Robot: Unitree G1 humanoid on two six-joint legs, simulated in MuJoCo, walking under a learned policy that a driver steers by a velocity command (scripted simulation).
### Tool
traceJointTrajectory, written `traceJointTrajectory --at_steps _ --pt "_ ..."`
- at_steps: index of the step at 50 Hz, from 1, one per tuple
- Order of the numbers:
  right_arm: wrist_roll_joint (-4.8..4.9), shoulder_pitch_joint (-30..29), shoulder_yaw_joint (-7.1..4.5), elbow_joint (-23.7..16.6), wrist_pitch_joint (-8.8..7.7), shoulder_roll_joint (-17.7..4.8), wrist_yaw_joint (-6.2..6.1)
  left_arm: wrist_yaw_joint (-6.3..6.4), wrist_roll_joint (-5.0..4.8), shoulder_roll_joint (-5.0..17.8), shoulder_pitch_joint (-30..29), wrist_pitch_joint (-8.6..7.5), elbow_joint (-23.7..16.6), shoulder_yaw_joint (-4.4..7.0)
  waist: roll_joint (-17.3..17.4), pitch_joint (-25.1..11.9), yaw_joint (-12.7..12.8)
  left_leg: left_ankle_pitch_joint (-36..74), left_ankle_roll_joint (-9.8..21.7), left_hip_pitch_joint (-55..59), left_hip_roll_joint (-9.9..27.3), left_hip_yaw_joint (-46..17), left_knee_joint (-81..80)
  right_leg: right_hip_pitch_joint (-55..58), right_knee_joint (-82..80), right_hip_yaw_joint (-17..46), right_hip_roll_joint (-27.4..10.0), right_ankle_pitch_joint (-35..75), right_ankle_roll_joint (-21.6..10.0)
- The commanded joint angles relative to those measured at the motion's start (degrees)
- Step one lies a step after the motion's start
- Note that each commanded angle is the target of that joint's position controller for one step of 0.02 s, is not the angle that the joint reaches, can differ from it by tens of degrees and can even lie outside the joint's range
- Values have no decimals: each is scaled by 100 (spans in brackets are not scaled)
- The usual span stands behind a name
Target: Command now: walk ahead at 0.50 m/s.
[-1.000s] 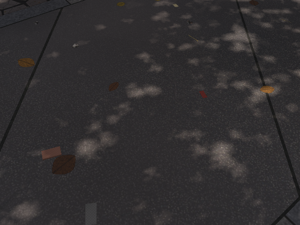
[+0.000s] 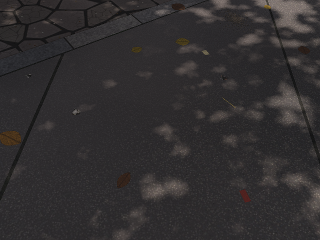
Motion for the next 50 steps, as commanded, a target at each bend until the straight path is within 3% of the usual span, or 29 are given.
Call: traceJointTrajectory --at_steps 1,6,12,14,15,16,17,18,19,20,21,22,24,26,28,33,39,42,43,44,45,46,47,48,49,50 --pt "24 270 -72 -146 -119 -548 -8 -60 18 158 117 87 -209 23 472 183 156 959 625 63 1522 -1259 -1237 -574 -398 -68 -238 610 143" --pt "25 761 -31 -10 -97 -541 -13 -70 -56 99 -977 57 -544 -48 501 319 -118 1628 480 493 1386 -916 -1219 -730 -1786 -312 -147 1392 238" --pt "-62 1199 -28 208 -54 -595 -98 -43 -65 162 -1711 -16 -839 -71 584 439 -296 2510 531 1511 1668 -847 -804 -735 -2692 -457 90 1092 -8" --pt "-77 1049 -47 222 -41 -663 -132 -19 -66 213 -1518 -64 -825 -40 614 356 -123 3468 454 1647 1721 -749 -395 -257 -2958 -540 270 667 -192" --pt "-82 950 -62 222 -34 -722 -142 16 -63 275 -1151 -92 -718 1 662 162 51 4273 382 1636 1700 -680 49 294 -3072 -619 456 453 -298" --pt "-72 855 -73 226 -11 -764 -138 59 -47 360 -417 -135 -474 65 607 -207 368 4724 300 1553 1580 -567 885 1141 -3359 -704 656 498 -422" --pt "-30 771 -50 181 0 -714 -129 114 35 558 591 -197 -147 161 444 -762 762 4083 186 866 1353 -392 2057 2543 -3536 -480 472 720 -603" --pt "113 893 48 -52 -7 -367 -89 177 187 1131 1509 -234 -13 309 -335 -1570 940 1803 -7 -703 889 -100 3990 4211 -3655 1362 -1053 174 -1033" --pt "198 1405 41 -25 5 -172 -49 116 113 1385 1497 -176 16 377 -1160 -2021 642 -2209 -108 -2212 -79 -407 5566 4957 -4439 3810 -2127 232 -1673" --pt "51 806 -74 -79 48 -591 -67 85 -79 1070 868 -121 -54 315 -254 -1245 460 -1694 -14 -2674 362 -988 5801 4255 -4590 3289 -1750 -313 -1407" --pt "21 376 -69 -226 12 -541 -29 65 -123 709 334 -134 -146 209 -83 -513 307 -1147 -7 -2713 573 -943 5535 3356 -4803 2464 -1547 -152 -1220" --pt "12 224 -59 -238 12 -430 -12 47 -102 449 91 -170 -147 134 42 -200 141 -824 -14 -2506 763 -907 5195 2781 -5022 1906 -1256 257 -1016" --pt "-126 388 -43 -175 152 -250 51 87 -133 188 141 -235 4 44 -162 -48 -123 -618 -141 -2013 929 -846 4764 2157 -5235 1153 -872 876 -774" --pt "-147 320 -46 -196 242 -181 112 108 -148 279 494 -322 172 51 -136 -35 -181 -498 -245 -2030 943 -721 4606 2103 -5325 875 -772 1449 -810" --pt "-152 -109 -49 -340 297 -206 144 119 -156 438 711 -353 256 77 -120 112 -158 -168 -347 -2428 1040 -621 4313 2164 -5471 666 -720 1589 -834" --pt "-89 -1342 1 -742 305 -224 161 115 -154 400 1204 -338 385 22 -126 336 110 686 -514 -2918 1059 -384 2968 2540 -5550 308 -543 2211 -753" --pt "-62 -2229 67 -1061 251 -231 144 183 -92 472 1713 -312 595 9 -212 442 355 790 -316 -2808 790 -178 1760 3440 -5296 167 -747 2931 -771" --pt "-62 -2040 21 -1076 182 -334 115 238 -54 574 1554 -286 628 37 -242 355 140 202 -53 -2277 573 -111 1389 3759 -4761 70 -887 4110 -692" --pt "-66 -1645 -23 -958 154 -405 78 247 -43 633 1461 -278 627 54 -287 144 -42 -12 54 -1720 389 -39 1285 3758 -4284 5 -866 4871 -622" --pt "-86 -858 -87 -695 110 -490 33 241 -53 665 1357 -252 624 62 -203 -249 -383 77 181 -821 193 53 966 3648 -3385 -124 -728 5226 -535" --pt "-179 160 -188 -371 50 -722 -25 228 -91 595 1304 -245 565 32 -18 -824 -755 223 375 631 477 -270 858 2859 -2148 -279 -494 4398 -427" --pt "-325 971 -341 -270 24 -1317 -81 169 -291 174 1589 -251 347 -78 937 -1640 -803 -432 886 2346 2087 -2424 652 1087 -81 -620 134 1898 -188" --pt "-163 847 -386 -260 117 -1428 -8 144 -306 273 1847 -251 386 -2 1491 -2062 -604 -413 1373 2737 2878 -4569 -192 -65 1335 -139 936 -1543 -150" --pt "-17 144 -328 -366 157 -1200 20 158 -187 526 1346 -215 299 76 749 -1215 -349 -795 1188 1994 2615 -3814 -265 -508 1565 305 482 -1110 -226" --pt "5 -311 -215 -443 131 -791 38 127 -147 433 919 -244 185 53 420 -525 -254 -685 1036 1134 2400 -3080 -478 -557 1308 281 265 -665 -227" --pt "-17 -518 -136 -426 95 -536 39 108 -136 300 796 -234 179 43 306 -157 -65 -411 792 520 2104 -2527 -711 -350 891 252 59 -384 -224"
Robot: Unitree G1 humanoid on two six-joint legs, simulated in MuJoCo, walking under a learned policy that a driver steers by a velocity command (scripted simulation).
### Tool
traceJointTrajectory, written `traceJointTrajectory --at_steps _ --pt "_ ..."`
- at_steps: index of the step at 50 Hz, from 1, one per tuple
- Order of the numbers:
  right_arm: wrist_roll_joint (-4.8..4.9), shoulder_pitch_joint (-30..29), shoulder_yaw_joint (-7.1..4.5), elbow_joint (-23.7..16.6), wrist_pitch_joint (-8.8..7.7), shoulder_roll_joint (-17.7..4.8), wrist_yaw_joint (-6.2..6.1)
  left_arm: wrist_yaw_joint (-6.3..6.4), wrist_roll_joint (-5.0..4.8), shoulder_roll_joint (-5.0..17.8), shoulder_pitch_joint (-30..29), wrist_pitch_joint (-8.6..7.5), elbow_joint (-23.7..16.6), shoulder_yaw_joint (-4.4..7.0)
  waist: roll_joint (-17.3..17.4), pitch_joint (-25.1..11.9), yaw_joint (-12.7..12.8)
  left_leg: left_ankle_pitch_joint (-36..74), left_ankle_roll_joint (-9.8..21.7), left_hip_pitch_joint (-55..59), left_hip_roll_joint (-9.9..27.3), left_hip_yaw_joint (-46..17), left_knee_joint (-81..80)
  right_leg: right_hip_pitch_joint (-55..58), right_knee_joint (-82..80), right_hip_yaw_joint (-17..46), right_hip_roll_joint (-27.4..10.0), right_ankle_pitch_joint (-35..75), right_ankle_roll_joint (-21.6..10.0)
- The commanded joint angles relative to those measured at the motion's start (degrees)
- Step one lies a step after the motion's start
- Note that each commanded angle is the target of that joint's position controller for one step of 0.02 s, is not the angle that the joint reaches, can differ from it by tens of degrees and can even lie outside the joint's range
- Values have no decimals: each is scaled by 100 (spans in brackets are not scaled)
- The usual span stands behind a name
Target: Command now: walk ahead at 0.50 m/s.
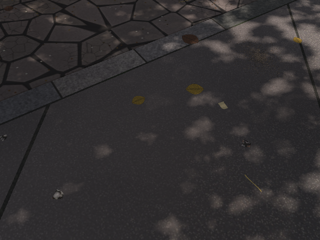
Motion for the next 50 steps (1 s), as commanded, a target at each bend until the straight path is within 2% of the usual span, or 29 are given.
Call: traceJointTrajectory --at_steps 1,2,3,5,7,8,11,15,17,18,19,20,21,22,23,24,25,27,29,31,33,35,36,37,39,42,50 --pt "77 660 -54 106 -64 -326 -25 -57 125 393 -63 -1 -398 109 265 -126 -78 -58 587 1239 1538 -2067 -2060 -1685 357 342 -589 552 -45" --pt "74 741 -42 173 -102 -332 -49 -99 168 260 180 80 -331 85 501 -193 33 217 603 1071 1515 -1841 -2120 -1435 208 293 -605 604 22" --pt "73 934 -38 258 -154 -334 -52 -121 188 252 170 134 -316 86 440 -184 47 600 634 1023 1452 -1727 -2156 -1399 169 237 -608 650 74" --pt "85 1133 -44 359 -227 -470 -67 -119 177 241 -7 203 -360 96 299 -63 125 2048 681 1001 1405 -1317 -2117 -1546 -84 101 -591 802 221" --pt "72 1304 -22 433 -237 -523 -74 -95 164 241 -345 234 -465 85 324 -21 117 3551 644 1098 1297 -882 -1932 -1706 -550 -42 -580 1076 340" --pt "69 1361 2 459 -220 -501 -74 -86 143 219 -521 237 -517 66 398 -48 90 3957 578 1131 1202 -699 -1850 -1683 -869 -118 -549 1239 372" --pt "72 1502 65 527 -162 -461 -97 -57 67 124 -1028 228 -630 -21 591 -133 -73 4386 390 1247 1012 -391 -1682 -1338 -1927 -328 -380 1739 362" --pt "40 1736 108 688 -77 -427 -168 50 61 200 -1217 202 -608 -54 690 -235 -225 4468 407 1806 1172 -479 -1297 -1068 -2640 -349 -208 1781 235" --pt "26 1671 110 729 -33 -428 -210 101 77 275 -1057 153 -522 -31 684 -218 -166 4451 416 1969 1299 -638 -927 -814 -3019 -297 -135 1467 111" --pt "44 1592 107 742 -16 -434 -233 130 87 294 -775 111 -400 -13 605 -250 -37 4387 348 2013 1273 -687 -591 -492 -3455 -291 -75 1559 41" --pt "84 1547 101 766 -7 -453 -241 155 111 324 -384 29 -254 3 356 -364 173 3963 174 1917 1113 -633 -66 122 -4197 -193 -142 2472 -18" --pt "114 1715 127 703 -30 -390 -254 180 166 701 99 -62 -122 82 -65 -840 184 2645 -37 1434 848 -527 621 1148 -3953 412 -865 4931 -139" --pt "284 2543 220 831 34 67 -265 176 159 857 294 -44 -112 94 -876 -1531 -82 -697 -215 766 227 -293 1740 2067 -3640 1523 -2137 7294 -1059" --pt "257 2489 161 964 196 -77 -288 139 -10 574 173 32 -132 15 -949 -1745 48 -2773 -260 544 -65 -523 2297 1795 -3939 2072 -2444 6842 -1567" --pt "110 2065 103 887 286 -237 -281 128 -35 494 -176 73 -200 -21 -632 -1181 -32 -2994 -290 302 20 -740 2589 1213 -4265 1873 -2241 5549 -1514" --pt "-4 1686 98 835 334 -167 -251 154 3 414 -501 120 -244 -60 -386 -748 -103 -2710 -325 204 90 -817 2589 703 -4570 1667 -1984 4381 -1299" --pt "-21 1515 104 823 387 -82 -228 203 45 323 -712 160 -264 -108 -316 -445 -233 -2344 -374 310 216 -861 2297 211 -4832 1374 -1748 3689 -1051" --pt "-15 1649 161 940 475 109 -223 248 74 278 -956 200 -254 -143 -455 -361 -433 -1876 -490 754 246 -745 1612 -244 -5028 911 -1332 2929 -686" --pt "33 1715 179 1057 537 114 -271 228 75 331 -823 194 -178 -141 -422 -536 -387 -1690 -540 937 198 -639 1125 -120 -5032 839 -1246 2490 -603" --pt "62 1613 196 1096 580 98 -299 208 39 428 -799 221 -128 -121 -438 -546 -345 -1319 -534 1093 221 -587 648 -197 -5139 888 -1214 1440 -534" --pt "40 1609 226 1161 583 123 -298 192 -15 477 -921 303 -110 -98 -425 -366 -405 -635 -483 1456 222 -488 -77 -580 -5242 882 -1083 43 -323" --pt "-33 1533 242 1125 532 -23 -294 172 -38 455 -781 381 -45 -70 -259 -11 -327 -384 -397 1542 502 -820 -773 -920 -5359 932 -958 -819 67" --pt "-20 1457 240 1099 487 -143 -291 161 -66 402 -668 420 -30 -54 -64 206 -181 -772 -352 1104 632 -1043 -936 -813 -5366 817 -760 -658 197" --pt "40 1413 254 1144 447 -100 -283 147 -65 340 -651 441 -8 -54 301 373 -127 -1067 -340 501 637 -1116 -1098 -354 -5170 626 -618 -118 220" --pt "77 1317 288 1149 344 -10 -292 133 -13 224 -459 425 104 -76 535 193 -8 -1070 -363 203 721 -1224 -1423 375 -4738 508 -572 694 186" --pt "94 1296 292 1120 271 -40 -318 120 14 211 -369 378 221 -94 345 34 29 -834 -330 323 747 -1250 -1501 596 -4603 469 -578 1110 171" --pt "88 1583 312 1187 278 17 -314 151 -3 122 -299 361 435 -167 145 88 -74 -541 -256 605 723 -1185 -1443 429 -4600 441 -590 1269 234"
Over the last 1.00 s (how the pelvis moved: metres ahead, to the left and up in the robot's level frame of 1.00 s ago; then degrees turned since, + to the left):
0.55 -0.01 -0.02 0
